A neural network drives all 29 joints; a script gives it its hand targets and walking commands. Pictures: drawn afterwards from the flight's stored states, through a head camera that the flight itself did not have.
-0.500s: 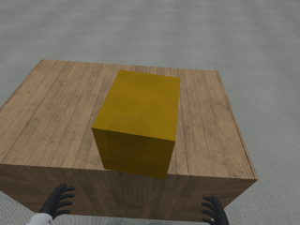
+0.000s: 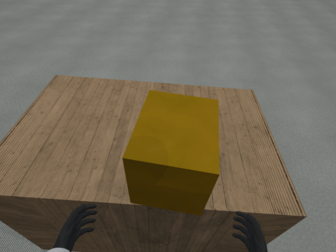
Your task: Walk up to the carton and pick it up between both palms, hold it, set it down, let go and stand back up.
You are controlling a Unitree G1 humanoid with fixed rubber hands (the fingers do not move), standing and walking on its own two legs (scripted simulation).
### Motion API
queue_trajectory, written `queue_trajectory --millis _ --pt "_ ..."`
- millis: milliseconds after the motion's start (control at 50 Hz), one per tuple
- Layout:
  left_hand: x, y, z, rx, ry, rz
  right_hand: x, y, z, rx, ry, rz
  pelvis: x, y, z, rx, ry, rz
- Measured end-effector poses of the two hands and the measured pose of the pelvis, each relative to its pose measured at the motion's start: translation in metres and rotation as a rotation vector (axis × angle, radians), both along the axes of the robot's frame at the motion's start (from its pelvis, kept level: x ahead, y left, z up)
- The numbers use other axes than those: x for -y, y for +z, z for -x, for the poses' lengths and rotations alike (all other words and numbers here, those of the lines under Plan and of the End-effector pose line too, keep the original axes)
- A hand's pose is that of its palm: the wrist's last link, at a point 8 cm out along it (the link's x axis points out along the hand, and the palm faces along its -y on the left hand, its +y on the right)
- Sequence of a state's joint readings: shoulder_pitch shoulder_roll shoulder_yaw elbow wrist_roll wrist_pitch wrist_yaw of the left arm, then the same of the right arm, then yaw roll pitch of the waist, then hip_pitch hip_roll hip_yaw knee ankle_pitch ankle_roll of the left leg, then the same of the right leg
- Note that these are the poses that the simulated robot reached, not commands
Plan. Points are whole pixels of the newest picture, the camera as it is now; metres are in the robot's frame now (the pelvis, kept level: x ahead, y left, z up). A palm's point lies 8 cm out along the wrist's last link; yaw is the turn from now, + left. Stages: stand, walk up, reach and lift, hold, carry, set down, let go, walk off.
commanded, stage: reach and lift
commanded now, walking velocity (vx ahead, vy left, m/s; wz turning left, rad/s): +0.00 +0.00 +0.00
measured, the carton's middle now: (174, 151) +0.41 -0.01 -0.01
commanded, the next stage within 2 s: none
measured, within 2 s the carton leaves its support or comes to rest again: neither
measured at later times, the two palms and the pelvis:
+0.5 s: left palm (75, 218) +0.20 +0.22 -0.01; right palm (255, 227) +0.20 -0.20 -0.02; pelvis -0.01 +0.00 +0.00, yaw +1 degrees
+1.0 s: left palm (84, 171) +0.29 +0.21 +0.05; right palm (255, 187) +0.27 -0.20 +0.04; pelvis -0.01 -0.01 +0.00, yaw +1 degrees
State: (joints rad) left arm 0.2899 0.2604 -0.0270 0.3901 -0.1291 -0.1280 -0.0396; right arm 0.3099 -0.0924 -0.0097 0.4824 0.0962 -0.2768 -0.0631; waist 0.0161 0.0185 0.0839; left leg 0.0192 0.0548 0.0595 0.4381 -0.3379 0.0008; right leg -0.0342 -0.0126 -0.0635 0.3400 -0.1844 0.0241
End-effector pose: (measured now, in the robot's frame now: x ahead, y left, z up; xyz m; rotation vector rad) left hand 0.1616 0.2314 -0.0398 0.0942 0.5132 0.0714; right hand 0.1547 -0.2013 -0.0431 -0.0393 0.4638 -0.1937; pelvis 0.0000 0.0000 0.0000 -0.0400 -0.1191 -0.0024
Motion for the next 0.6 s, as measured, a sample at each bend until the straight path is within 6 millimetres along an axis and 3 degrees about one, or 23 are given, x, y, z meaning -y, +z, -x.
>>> queue_trajectory --millis 240,600 --pt "0.005 0.012 -0.015 0.115 -0.015 0.024 -0.004 0.011 -0.018 0.094 -0.009 -0.019 -0.006 -0.001 -0.001 -0.007 0.012 0.004" --pt "0.015 0.036 -0.054 0.238 -0.030 0.039 0.001 0.031 -0.056 0.203 -0.018 -0.047 0.006 -0.003 0.009 -0.013 0.029 -0.009"
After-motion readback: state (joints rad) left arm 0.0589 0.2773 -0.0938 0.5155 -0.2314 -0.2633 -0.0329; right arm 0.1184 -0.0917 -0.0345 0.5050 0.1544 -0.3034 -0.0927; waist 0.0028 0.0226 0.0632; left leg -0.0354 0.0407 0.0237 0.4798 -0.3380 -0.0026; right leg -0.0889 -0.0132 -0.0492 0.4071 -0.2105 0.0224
